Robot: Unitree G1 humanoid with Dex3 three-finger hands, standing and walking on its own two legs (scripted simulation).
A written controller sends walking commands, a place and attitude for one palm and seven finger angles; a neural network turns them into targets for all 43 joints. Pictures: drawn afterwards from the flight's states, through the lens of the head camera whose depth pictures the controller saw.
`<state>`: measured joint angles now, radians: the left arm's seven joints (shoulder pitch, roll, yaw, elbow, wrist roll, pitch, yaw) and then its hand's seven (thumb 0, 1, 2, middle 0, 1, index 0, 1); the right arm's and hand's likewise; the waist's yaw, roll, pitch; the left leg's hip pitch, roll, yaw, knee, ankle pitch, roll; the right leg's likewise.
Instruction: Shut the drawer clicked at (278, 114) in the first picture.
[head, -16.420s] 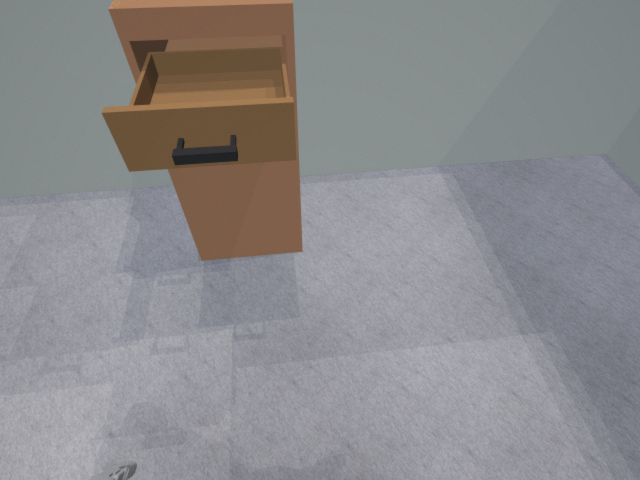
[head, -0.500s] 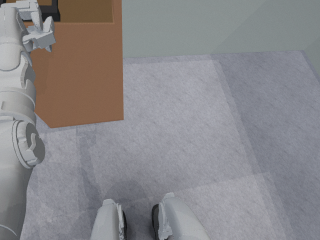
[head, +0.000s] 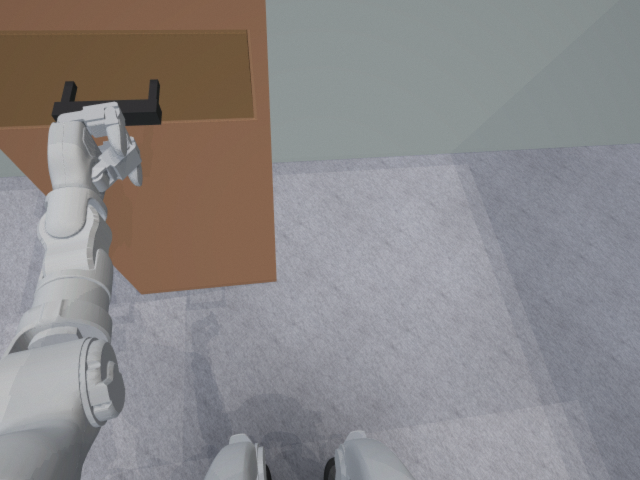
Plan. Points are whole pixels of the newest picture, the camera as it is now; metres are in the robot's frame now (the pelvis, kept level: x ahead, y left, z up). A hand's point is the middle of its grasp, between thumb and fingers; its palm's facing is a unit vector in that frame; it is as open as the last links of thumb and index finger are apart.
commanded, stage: draw the hand back to the body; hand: left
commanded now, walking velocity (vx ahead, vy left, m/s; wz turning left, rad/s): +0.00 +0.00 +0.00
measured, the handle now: (111, 101) +0.58 +0.24 +0.07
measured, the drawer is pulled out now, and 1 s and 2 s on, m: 0.00 0.00 0.00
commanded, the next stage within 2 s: step back with the hand held close in 1.30 s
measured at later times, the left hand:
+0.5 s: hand (52, 251) +0.33 +0.21 +0.14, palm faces +0.15 -0.98 -0.14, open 3.3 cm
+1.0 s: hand out of the picture +0.21 +0.24 +0.20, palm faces +0.38 -0.87 -0.32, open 3.3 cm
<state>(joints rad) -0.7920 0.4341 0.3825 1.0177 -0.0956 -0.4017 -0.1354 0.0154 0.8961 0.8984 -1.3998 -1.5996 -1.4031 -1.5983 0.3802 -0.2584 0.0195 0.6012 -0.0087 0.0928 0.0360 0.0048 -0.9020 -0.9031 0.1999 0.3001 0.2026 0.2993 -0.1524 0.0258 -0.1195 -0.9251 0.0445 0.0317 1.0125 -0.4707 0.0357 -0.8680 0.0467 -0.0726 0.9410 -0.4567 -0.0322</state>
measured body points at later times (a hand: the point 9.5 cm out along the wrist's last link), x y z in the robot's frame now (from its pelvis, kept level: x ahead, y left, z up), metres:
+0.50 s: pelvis +0.01 +0.00 +0.04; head +0.02 -0.01 +0.49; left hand +0.32 +0.27 +0.15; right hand +0.18 -0.24 -0.04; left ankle +0.00 +0.10 -0.67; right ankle -0.01 -0.11 -0.67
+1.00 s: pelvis +0.00 -0.01 +0.07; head -0.02 -0.03 +0.52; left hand +0.18 +0.28 +0.22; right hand +0.19 -0.22 -0.02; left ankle +0.00 +0.10 -0.67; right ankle -0.01 -0.11 -0.67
